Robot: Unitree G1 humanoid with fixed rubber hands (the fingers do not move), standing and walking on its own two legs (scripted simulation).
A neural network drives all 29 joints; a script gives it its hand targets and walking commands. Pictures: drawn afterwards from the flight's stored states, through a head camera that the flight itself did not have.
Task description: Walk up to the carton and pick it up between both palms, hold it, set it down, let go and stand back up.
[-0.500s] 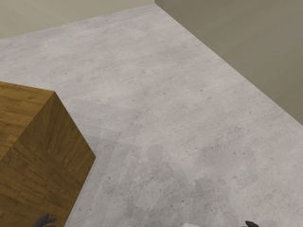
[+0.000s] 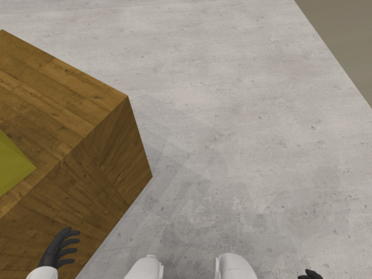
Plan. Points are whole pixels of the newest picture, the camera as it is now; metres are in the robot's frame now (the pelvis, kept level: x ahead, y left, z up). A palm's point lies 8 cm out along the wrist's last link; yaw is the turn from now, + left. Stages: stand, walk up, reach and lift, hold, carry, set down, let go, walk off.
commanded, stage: walk up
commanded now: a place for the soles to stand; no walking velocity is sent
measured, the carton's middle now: out of the picture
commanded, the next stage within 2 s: none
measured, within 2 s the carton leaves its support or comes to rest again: neither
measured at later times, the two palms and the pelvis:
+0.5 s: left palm out of the picture +0.10 +0.26 -0.08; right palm (320, 239) +0.21 -0.31 -0.12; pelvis +0.06 -0.06 +0.00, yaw +14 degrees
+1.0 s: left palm out of the picture -0.01 +0.25 -0.06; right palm (295, 219) +0.26 -0.27 -0.13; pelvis +0.04 -0.07 +0.00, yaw +28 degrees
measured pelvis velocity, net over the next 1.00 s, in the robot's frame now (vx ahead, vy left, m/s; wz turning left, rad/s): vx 0.04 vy -0.07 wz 0.48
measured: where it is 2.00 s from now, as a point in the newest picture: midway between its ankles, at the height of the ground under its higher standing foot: outside the picture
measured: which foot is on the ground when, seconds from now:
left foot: down 0.00-0.14, up 0.16-0.54, down 0.56-0.86, up 0.88-1.00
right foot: up 0.00-0.10, down 0.12-0.60, up 0.62-0.82, down 0.84-1.00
